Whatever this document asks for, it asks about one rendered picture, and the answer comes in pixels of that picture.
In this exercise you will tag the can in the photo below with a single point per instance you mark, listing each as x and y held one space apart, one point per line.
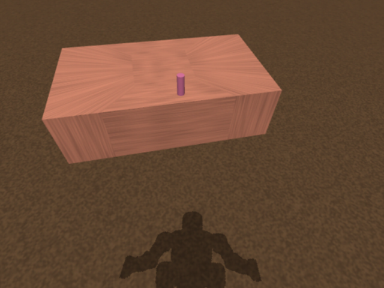
180 84

